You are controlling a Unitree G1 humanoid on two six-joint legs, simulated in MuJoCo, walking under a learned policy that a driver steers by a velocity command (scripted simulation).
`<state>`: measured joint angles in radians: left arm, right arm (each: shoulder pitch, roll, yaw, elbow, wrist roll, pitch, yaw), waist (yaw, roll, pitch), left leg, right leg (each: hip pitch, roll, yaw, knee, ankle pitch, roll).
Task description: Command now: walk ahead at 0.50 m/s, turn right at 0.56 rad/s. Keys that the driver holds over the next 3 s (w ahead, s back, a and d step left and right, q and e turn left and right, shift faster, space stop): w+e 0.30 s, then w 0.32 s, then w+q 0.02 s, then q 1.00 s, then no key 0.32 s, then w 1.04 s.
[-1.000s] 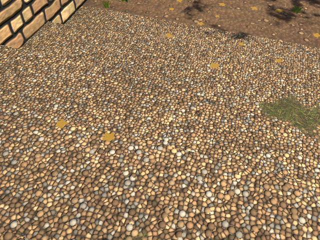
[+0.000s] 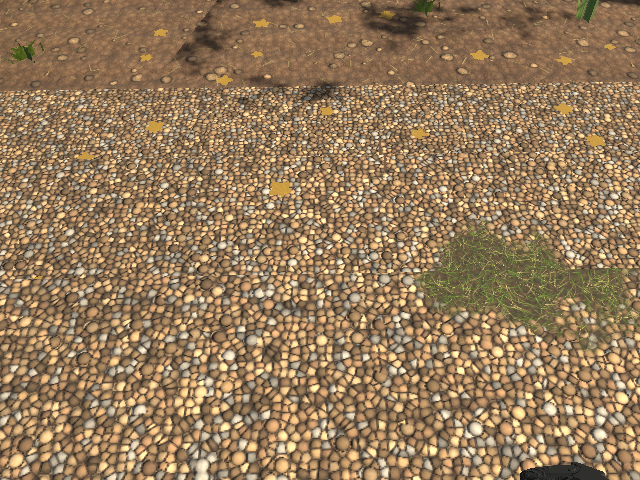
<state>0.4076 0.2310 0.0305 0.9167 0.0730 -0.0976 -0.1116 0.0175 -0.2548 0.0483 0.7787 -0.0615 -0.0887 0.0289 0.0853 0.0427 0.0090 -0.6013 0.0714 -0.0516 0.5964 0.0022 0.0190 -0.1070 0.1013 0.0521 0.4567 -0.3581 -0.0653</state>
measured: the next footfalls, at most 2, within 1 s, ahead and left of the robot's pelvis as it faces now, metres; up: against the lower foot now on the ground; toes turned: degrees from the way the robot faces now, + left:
left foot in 0.06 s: +0.23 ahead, +0.13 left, +0.00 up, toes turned -2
right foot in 0.56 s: +0.33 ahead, -0.15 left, +0.00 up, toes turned -19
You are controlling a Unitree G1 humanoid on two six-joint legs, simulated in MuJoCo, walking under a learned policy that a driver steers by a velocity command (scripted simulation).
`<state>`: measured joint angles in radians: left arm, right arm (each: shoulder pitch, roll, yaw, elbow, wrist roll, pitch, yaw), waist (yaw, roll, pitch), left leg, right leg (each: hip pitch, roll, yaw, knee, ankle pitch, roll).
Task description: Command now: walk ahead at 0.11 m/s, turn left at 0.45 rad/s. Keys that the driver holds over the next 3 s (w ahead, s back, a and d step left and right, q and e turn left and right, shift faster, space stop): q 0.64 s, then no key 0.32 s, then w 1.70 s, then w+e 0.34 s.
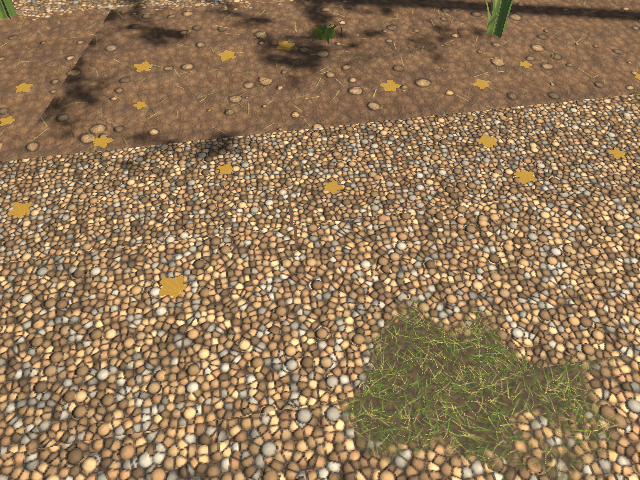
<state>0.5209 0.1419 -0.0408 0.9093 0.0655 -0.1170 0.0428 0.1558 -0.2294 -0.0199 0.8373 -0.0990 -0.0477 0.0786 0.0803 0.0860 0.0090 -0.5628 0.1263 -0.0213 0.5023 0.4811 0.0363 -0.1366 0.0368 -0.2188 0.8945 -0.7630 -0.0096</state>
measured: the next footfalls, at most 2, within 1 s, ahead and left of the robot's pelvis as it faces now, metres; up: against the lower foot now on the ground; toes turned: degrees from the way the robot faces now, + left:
left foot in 0.10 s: +0.23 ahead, +0.14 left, -0.19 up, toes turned +11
right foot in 0.50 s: +0.31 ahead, -0.07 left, -0.19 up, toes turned +18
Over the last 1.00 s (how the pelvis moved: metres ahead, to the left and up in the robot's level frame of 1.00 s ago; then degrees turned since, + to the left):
0.47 -0.08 -0.07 -8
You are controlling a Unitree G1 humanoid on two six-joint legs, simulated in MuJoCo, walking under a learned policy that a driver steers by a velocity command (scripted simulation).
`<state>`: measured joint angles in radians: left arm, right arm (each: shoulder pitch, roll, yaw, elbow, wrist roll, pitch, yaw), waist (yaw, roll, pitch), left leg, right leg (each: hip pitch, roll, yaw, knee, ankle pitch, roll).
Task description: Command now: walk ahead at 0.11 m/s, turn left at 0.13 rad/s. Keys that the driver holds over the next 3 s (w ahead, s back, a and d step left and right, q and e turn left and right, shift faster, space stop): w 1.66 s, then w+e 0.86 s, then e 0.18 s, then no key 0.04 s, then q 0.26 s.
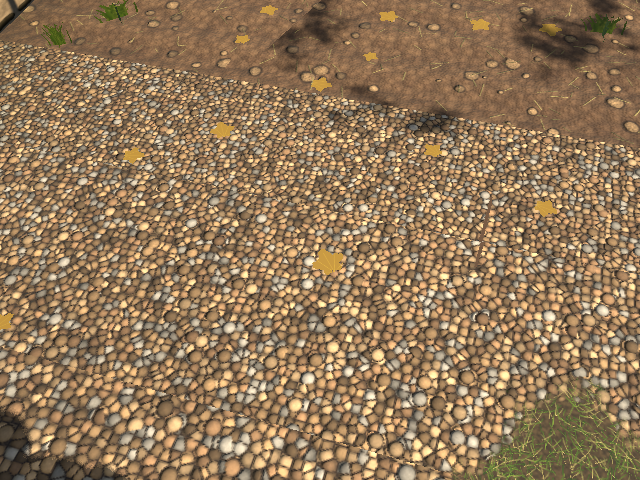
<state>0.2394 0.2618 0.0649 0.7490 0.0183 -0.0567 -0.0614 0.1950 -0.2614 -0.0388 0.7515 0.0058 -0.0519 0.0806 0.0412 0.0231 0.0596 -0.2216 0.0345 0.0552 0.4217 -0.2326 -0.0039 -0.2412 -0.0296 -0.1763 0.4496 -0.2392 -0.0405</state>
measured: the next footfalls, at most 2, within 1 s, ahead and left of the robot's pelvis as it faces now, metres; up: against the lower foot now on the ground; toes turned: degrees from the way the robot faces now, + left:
left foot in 0.68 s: +0.41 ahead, +0.08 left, +0.00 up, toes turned +0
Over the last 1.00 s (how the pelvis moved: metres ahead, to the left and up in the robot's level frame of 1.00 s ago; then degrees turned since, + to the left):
0.23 -0.01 -0.11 29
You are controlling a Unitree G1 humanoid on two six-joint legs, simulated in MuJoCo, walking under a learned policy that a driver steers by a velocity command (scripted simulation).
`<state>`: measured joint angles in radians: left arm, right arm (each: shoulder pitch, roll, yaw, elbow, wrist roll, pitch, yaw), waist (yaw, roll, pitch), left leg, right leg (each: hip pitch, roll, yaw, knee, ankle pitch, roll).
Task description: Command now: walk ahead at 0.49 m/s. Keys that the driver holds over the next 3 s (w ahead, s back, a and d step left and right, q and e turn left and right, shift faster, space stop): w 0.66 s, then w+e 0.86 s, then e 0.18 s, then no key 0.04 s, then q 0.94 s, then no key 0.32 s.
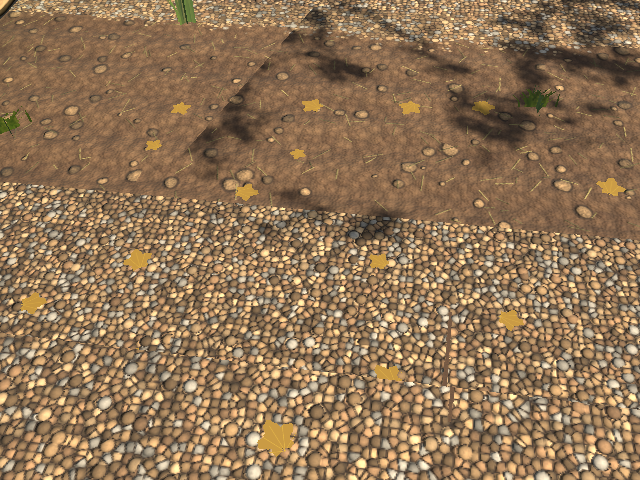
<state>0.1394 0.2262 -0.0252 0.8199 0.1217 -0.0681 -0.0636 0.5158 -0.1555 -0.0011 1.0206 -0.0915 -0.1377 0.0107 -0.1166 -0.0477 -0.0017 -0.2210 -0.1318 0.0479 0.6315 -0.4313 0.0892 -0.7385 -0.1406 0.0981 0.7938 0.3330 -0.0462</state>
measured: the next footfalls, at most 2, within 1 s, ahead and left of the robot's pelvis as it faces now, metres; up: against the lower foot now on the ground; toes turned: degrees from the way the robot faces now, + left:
right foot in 0.22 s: +0.32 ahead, -0.17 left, -0.19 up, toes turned -5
left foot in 0.66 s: +0.64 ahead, +0.05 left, -0.19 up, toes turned +1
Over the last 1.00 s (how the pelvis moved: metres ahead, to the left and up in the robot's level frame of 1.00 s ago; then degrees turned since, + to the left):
0.43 0.00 -0.03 1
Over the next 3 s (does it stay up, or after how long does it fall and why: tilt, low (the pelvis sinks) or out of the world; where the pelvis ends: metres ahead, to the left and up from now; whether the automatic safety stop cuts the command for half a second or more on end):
stays up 1.25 -0.26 -0.36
